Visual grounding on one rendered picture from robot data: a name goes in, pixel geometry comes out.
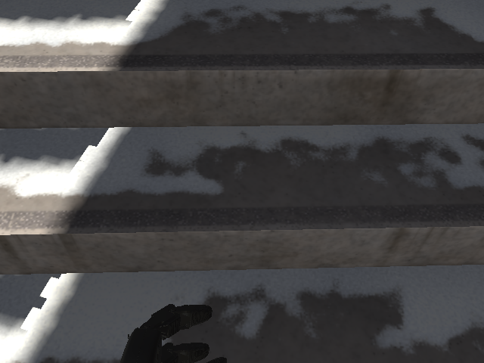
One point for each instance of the robot left hand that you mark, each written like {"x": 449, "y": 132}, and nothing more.
{"x": 145, "y": 343}

